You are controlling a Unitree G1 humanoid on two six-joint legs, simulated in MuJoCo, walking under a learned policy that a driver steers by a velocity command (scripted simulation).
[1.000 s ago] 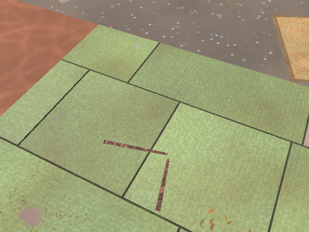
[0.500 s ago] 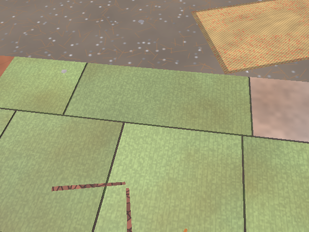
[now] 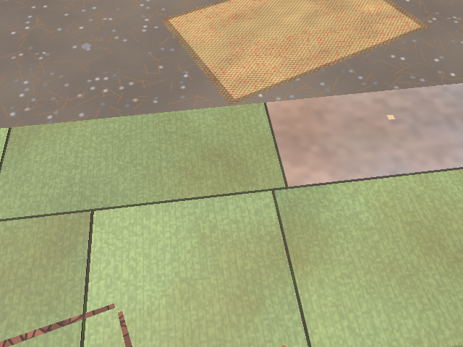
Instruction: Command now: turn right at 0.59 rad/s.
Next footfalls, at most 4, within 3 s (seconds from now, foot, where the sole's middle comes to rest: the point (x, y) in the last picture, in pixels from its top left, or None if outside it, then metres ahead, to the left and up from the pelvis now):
0.02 left None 0.05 0.13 -0.77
0.40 right None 0.01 -0.14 -0.78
0.96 left None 0.03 0.11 -0.78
1.62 right None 0.16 -0.07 -0.77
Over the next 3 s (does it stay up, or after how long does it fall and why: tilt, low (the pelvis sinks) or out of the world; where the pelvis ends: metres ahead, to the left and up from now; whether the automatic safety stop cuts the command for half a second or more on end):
stays up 0.73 0.21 -0.01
